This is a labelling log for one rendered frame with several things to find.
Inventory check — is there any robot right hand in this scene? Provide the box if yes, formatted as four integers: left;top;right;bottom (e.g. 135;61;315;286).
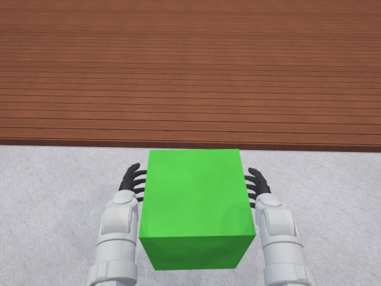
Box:
244;167;271;209

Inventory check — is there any carton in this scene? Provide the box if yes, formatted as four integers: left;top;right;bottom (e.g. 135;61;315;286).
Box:
139;149;256;271

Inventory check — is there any robot right forearm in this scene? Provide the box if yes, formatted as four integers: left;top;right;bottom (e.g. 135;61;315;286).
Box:
255;193;317;286

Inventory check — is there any robot left hand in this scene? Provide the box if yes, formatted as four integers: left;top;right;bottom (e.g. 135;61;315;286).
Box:
118;163;147;202

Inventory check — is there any robot left forearm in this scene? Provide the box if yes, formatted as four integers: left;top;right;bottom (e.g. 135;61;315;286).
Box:
85;189;139;286

